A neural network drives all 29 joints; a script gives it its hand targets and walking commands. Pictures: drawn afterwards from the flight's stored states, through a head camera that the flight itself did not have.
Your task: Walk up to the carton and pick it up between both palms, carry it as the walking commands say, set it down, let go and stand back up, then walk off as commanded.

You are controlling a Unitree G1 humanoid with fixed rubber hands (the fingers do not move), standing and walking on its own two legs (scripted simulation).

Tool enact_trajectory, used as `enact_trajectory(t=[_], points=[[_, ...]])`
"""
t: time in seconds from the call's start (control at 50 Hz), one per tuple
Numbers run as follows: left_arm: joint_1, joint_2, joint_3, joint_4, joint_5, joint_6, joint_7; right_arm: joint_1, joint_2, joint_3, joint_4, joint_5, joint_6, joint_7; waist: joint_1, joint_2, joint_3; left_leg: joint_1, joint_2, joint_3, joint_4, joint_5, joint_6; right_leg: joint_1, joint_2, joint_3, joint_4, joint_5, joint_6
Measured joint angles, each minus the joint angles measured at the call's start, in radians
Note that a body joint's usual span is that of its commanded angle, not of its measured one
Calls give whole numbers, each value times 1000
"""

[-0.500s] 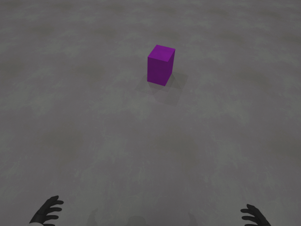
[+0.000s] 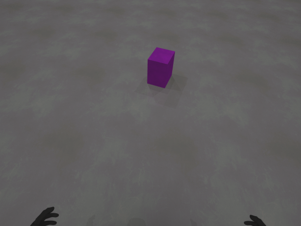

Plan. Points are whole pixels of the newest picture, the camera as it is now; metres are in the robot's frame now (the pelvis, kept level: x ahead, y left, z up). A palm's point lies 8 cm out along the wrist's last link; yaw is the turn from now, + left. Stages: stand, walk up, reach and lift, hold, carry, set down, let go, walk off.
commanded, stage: stand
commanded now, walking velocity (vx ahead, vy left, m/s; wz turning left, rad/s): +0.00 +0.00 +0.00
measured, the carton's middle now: (160, 67) +1.64 -0.07 -0.63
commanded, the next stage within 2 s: walk up in 0.36 s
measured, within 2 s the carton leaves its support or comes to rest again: neither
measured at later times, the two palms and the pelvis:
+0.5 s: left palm out of the picture +0.10 +0.31 -0.10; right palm out of the picture +0.10 -0.31 -0.10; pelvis +0.00 +0.00 +0.00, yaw +0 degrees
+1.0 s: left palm out of the picture +0.01 +0.24 -0.12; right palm (223, 179) +0.29 -0.24 -0.12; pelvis +0.12 +0.00 +0.00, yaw +1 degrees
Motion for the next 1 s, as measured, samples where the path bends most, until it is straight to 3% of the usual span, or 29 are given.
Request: enact_trajectory(t=[0.54,0.58,0.62,0.66,0.72,0.76,0.8,0.86,0.94,1.0], points=[[-2,2,3,28,0,6,3,-1,-3,-2,27,0,7,-2,0,0,0,19,1,-2,-36,13,-2,19,0,0,-36,13,1],[3,-1,24,-2,5,37,-19,32,5,-23,-3,-6,23,-14,-2,4,-16,-3,11,-9,-21,-6,-1,-58,2,-22,124,-145,-1],[16,-18,33,-38,8,46,-35,72,14,-40,-28,-16,33,-7,-7,12,-27,-9,23,-8,-25,-27,2,-131,-10,-43,274,-190,1],[38,-42,34,-65,3,34,-43,104,21,-45,-42,-22,32,1,-9,23,-31,-6,37,1,-26,-43,1,-140,-24,-56,270,-210,1],[96,-58,39,-77,3,5,-37,136,39,-44,-60,-26,31,9,4,11,-40,-68,48,20,134,-205,17,-68,-41,-83,109,-207,-3],[149,-84,45,-53,15,-14,-23,124,49,-46,-75,-33,34,11,19,25,-31,-175,41,-33,388,-276,27,-72,-30,-91,112,-81,-10],[224,-116,45,-22,18,-18,-9,100,65,-49,-86,-38,31,22,33,38,-27,-269,28,-59,580,-193,16,-34,-24,-89,86,-82,-11],[323,-147,50,14,16,-31,-2,62,89,-51,-89,-34,22,42,54,39,-22,-361,56,-20,656,-33,-22,58,-33,-77,-28,-66,1],[392,-172,49,39,17,-52,-3,15,116,-46,-97,-19,32,62,78,26,-9,-406,86,26,512,56,-40,151,-64,-73,-125,-60,21],[411,-183,47,56,18,-50,-4,-29,139,-34,-115,-15,30,65,90,16,3,-389,94,63,332,41,-37,196,-80,-83,-141,-93,37]])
